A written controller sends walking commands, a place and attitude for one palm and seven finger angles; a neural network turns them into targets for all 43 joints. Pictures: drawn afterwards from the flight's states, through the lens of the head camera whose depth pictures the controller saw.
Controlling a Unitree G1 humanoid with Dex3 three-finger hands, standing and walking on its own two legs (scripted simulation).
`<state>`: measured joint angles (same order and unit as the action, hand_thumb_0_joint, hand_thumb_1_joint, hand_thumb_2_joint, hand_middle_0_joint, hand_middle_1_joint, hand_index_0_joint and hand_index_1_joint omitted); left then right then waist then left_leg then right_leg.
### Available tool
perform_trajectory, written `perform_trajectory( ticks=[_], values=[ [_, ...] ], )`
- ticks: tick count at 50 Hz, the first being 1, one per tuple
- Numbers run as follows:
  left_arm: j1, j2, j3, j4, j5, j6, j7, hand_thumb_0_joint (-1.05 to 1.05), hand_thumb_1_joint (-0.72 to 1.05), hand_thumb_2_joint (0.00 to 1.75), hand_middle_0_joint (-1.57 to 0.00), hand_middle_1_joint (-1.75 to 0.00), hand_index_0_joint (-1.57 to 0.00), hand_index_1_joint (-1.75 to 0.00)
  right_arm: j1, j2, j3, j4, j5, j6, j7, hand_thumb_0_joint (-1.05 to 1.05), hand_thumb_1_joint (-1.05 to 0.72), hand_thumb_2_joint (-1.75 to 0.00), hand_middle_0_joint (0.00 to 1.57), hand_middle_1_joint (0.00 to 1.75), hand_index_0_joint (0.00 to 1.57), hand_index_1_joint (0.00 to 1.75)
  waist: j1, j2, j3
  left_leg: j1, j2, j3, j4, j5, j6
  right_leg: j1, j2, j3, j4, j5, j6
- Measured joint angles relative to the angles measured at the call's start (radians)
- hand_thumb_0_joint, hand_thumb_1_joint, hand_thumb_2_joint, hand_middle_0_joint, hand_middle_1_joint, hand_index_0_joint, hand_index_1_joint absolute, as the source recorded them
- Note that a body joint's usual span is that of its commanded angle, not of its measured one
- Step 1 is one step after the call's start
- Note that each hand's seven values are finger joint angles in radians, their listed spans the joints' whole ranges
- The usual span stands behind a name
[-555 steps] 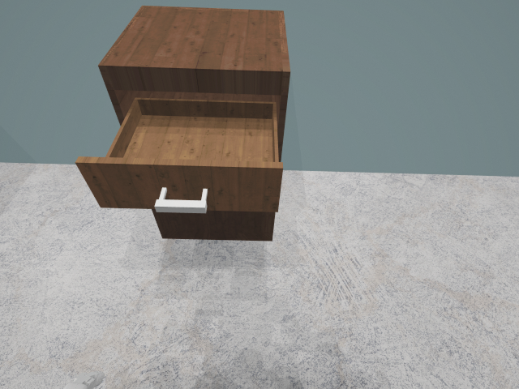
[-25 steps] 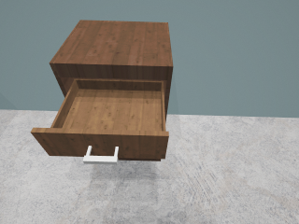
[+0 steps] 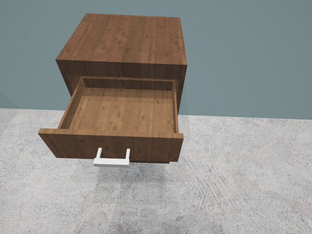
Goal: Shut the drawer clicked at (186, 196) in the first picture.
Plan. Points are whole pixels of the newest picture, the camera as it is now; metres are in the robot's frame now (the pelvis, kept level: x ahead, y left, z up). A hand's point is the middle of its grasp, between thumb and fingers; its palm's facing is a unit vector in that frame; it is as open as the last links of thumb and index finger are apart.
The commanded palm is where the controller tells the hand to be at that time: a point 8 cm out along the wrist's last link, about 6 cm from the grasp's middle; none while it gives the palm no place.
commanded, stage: come to a stop and stand still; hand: left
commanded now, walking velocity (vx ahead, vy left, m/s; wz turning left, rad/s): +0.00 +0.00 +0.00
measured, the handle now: (112, 157) +0.36 +0.17 -0.10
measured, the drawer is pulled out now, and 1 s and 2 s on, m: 0.29 0.29 0.29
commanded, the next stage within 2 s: look again from close up in 0.10 s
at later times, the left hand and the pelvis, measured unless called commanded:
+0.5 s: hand out of the picture +0.03 +0.18 -0.18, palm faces +0.02 -0.97 -0.24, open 7.4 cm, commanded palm none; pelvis +0.02 +0.00 -0.01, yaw +1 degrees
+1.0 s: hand (89, 210) +0.19 +0.19 -0.05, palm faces +0.24 -0.96 -0.17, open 7.2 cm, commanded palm +0.11 +0.23 -0.07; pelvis +0.02 +0.00 -0.01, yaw +2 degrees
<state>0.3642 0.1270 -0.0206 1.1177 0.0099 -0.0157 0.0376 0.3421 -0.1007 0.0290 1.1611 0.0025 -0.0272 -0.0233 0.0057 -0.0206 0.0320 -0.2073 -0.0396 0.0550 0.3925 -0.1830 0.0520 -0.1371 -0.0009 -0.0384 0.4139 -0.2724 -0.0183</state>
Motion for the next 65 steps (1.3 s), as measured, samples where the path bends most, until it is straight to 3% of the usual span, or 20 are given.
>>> perform_trajectory(
  ticks=[11, 23, 43, 44, 45, 46, 48, 51, 55, 57, 59, 62, 65],
  values=[
    [0.001, -0.010, -0.006, -0.016, 0.000, -0.003, -0.001, 0.00, 0.91, 0.90, -0.20, -0.30, -0.20, -0.29, -0.021, -0.006, -0.008, -0.022, -0.007, 0.005, -0.002, 0.01, -0.92, -0.90, 0.20, 0.30, 0.20, 0.30, 0.000, -0.008, -0.013, 0.001, -0.008, 0.001, 0.007, -0.012, 0.004, -0.002, -0.009, 0.000, 0.015, -0.016, 0.003],
    [-0.064, 0.030, 0.011, -0.066, 0.007, -0.009, 0.008, 0.01, 0.90, 0.90, -0.20, -0.30, -0.20, -0.29, -0.088, -0.083, -0.036, -0.120, -0.014, 0.018, 0.006, 0.01, -0.91, -0.90, 0.20, 0.30, 0.20, 0.30, -0.015, 0.046, -0.011, -0.056, 0.001, -0.009, 0.126, -0.083, 0.001, -0.035, -0.002, -0.010, 0.093, -0.071, 0.003],
    [-0.116, 0.038, 0.012, -0.093, 0.007, 0.001, 0.017, 0.01, 0.91, 0.90, -0.20, -0.30, -0.20, -0.29, -0.143, -0.082, -0.022, -0.089, -0.009, 0.028, 0.009, 0.00, -0.90, -0.90, 0.20, 0.30, 0.20, 0.30, -0.004, 0.026, 0.023, -0.008, 0.002, -0.008, 0.105, -0.087, -0.004, 0.019, 0.000, -0.007, 0.057, -0.071, 0.006],
    [-0.064, 0.034, 0.037, -0.244, -0.028, 0.058, 0.013, 0.01, 0.91, 0.90, -0.20, -0.30, -0.20, -0.30, -0.122, -0.082, -0.023, -0.129, 0.001, 0.016, 0.009, 0.00, -0.90, -0.90, 0.20, 0.30, 0.20, 0.30, -0.003, 0.023, 0.018, -0.022, 0.004, -0.007, 0.111, -0.091, -0.004, 0.001, 0.002, -0.007, 0.065, -0.070, 0.005],
    [-0.002, 0.033, 0.057, -0.428, -0.051, 0.067, 0.015, 0.01, 0.91, 0.90, -0.21, -0.30, -0.20, -0.30, -0.095, -0.081, -0.019, -0.171, 0.005, -0.031, -0.002, 0.00, -0.90, -0.90, 0.20, 0.30, 0.20, 0.30, 0.007, 0.012, 0.017, -0.018, 0.000, 0.001, 0.096, -0.088, -0.003, -0.023, -0.003, 0.000, 0.099, -0.070, 0.000],
    [0.049, 0.038, 0.060, -0.587, -0.069, 0.041, 0.033, 0.02, 0.91, 0.90, -0.21, -0.30, -0.21, -0.30, -0.073, -0.081, -0.017, -0.200, 0.006, -0.089, -0.014, 0.00, -0.90, -0.90, 0.20, 0.30, 0.20, 0.30, 0.014, 0.000, 0.009, -0.014, -0.008, 0.009, 0.077, -0.078, -0.003, -0.052, -0.013, 0.004, 0.146, -0.070, -0.008],
    [0.095, 0.046, 0.057, -0.807, -0.104, -0.001, 0.063, 0.02, 0.91, 0.90, -0.22, -0.32, -0.22, -0.31, -0.050, -0.088, -0.024, -0.253, 0.015, -0.164, -0.018, 0.00, -0.90, -0.90, 0.20, 0.30, 0.20, 0.30, 0.001, -0.006, -0.024, -0.023, -0.027, 0.008, 0.063, -0.060, -0.004, -0.105, -0.028, 0.004, 0.215, -0.072, -0.006],
    [0.049, 0.040, 0.083, -0.962, -0.135, -0.100, 0.027, 0.02, 0.91, 0.90, -0.25, -0.35, -0.24, -0.35, -0.062, -0.108, -0.041, -0.347, 0.006, -0.205, -0.005, 0.01, -0.90, -0.90, 0.20, 0.30, 0.20, 0.30, -0.029, 0.005, -0.066, -0.119, -0.041, -0.007, 0.162, -0.085, -0.004, -0.170, -0.033, -0.012, 0.232, -0.118, -0.014],
    [0.015, 0.019, 0.127, -0.985, -0.195, -0.329, -0.112, 0.01, 0.91, 0.90, -0.30, -0.41, -0.30, -0.41, -0.139, -0.129, -0.052, -0.441, -0.003, -0.202, 0.012, 0.01, -0.90, -0.90, 0.20, 0.30, 0.21, 0.30, -0.041, 0.026, -0.139, -0.325, 0.003, -0.004, 0.359, -0.157, -0.015, -0.361, 0.002, -0.017, 0.383, -0.147, -0.031],
    [0.034, 0.016, 0.131, -0.979, -0.222, -0.451, -0.205, 0.01, 0.91, 0.90, -0.34, -0.45, -0.33, -0.45, -0.171, -0.129, -0.063, -0.486, 0.000, -0.207, 0.025, 0.01, -0.90, -0.90, 0.20, 0.30, 0.20, 0.30, -0.034, 0.006, -0.163, -0.428, 0.019, -0.002, 0.458, -0.189, -0.025, -0.464, 0.014, -0.017, 0.478, -0.175, -0.042],
    [0.066, 0.012, 0.128, -0.969, -0.235, -0.527, -0.277, 0.01, 0.91, 0.90, -0.37, -0.49, -0.37, -0.49, -0.193, -0.137, -0.075, -0.537, 0.005, -0.209, 0.034, 0.01, -0.90, -0.90, 0.20, 0.30, 0.20, 0.30, -0.023, -0.011, -0.173, -0.520, 0.031, -0.008, 0.553, -0.221, -0.034, -0.552, 0.022, -0.027, 0.568, -0.207, -0.055],
    [0.122, 0.020, 0.128, -0.977, -0.237, -0.533, -0.304, 0.01, 0.90, 0.90, -0.44, -0.55, -0.43, -0.55, -0.215, -0.155, -0.087, -0.606, 0.011, -0.200, 0.026, 0.01, -0.90, -0.90, 0.20, 0.30, 0.20, 0.30, 0.002, -0.022, -0.175, -0.629, 0.040, -0.026, 0.674, -0.257, -0.047, -0.652, 0.026, -0.049, 0.680, -0.247, -0.073],
    [0.155, 0.041, 0.142, -1.015, -0.241, -0.515, -0.260, 0.01, 0.90, 0.90, -0.50, -0.61, -0.49, -0.61, -0.222, -0.162, -0.089, -0.643, 0.017, -0.198, 0.005, 0.01, -0.90, -0.90, 0.20, 0.30, 0.20, 0.30, 0.027, -0.009, -0.171, -0.697, 0.045, -0.058, 0.758, -0.282, -0.057, -0.701, 0.030, -0.082, 0.746, -0.276, -0.080]
  ],
)
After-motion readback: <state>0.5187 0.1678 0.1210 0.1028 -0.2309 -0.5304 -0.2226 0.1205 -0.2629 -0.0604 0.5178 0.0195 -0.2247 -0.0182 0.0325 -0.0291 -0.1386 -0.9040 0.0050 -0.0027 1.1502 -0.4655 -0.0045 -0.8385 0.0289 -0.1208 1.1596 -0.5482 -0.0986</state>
